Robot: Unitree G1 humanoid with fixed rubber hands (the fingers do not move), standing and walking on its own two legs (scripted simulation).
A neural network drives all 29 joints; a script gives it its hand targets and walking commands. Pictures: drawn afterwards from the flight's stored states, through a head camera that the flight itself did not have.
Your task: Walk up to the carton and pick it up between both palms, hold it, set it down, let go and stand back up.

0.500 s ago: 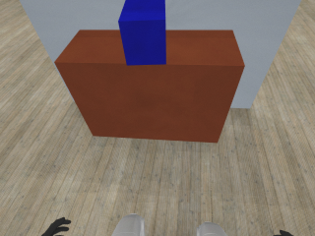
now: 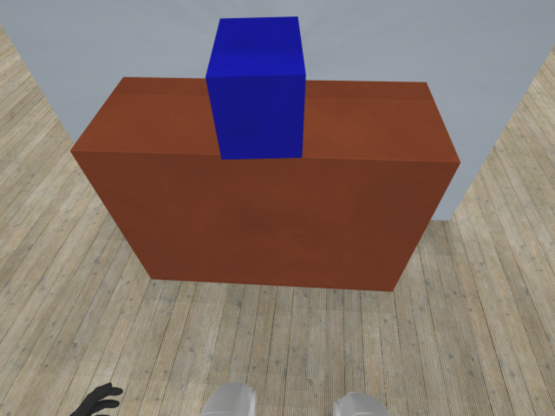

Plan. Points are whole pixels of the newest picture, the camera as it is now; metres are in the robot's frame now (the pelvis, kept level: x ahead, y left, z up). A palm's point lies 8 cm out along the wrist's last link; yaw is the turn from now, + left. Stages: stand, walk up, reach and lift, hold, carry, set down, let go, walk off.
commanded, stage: walk up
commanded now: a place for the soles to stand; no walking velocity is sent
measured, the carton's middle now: (260, 86) +0.81 +0.04 +0.05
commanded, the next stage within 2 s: none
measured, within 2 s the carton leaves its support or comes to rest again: neither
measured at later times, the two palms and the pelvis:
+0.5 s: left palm (86, 304) +0.32 +0.33 -0.06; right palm (477, 381) +0.19 -0.28 -0.08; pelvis +0.17 +0.04 +0.00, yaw -7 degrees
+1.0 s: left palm (80, 263) +0.42 +0.39 -0.09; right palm (405, 244) +0.43 -0.24 -0.07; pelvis +0.31 +0.07 +0.00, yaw -2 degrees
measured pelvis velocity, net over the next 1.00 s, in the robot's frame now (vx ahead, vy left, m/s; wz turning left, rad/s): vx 0.31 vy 0.07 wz -0.04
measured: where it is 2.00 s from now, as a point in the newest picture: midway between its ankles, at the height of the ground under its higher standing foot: (266, 380)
